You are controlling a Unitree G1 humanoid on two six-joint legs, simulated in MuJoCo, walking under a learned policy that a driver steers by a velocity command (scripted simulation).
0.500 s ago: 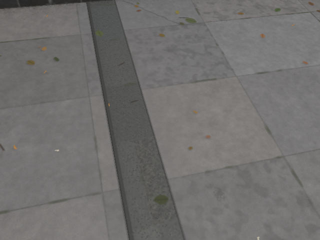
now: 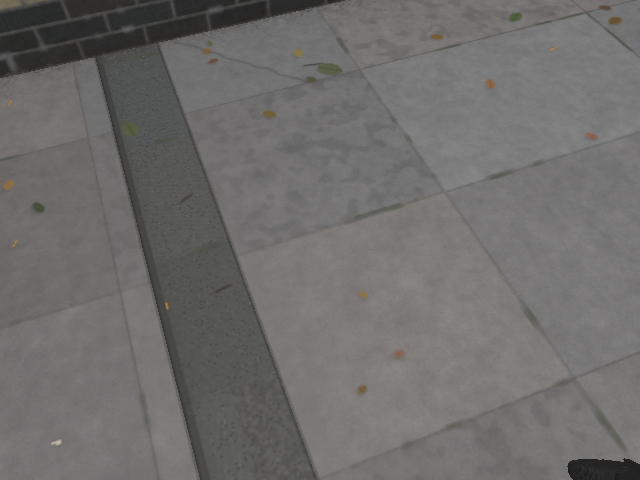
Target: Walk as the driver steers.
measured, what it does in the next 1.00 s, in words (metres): walks ahead: left foot, then right foot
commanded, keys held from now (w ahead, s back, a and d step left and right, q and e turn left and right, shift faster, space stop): no key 1.00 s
